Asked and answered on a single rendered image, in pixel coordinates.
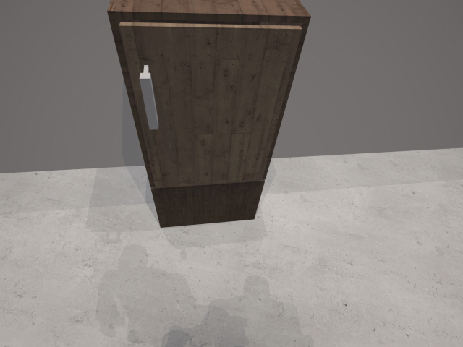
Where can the handle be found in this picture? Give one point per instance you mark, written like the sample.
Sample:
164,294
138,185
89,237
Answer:
148,97

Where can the cupboard door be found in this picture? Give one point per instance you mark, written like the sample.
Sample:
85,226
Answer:
218,90

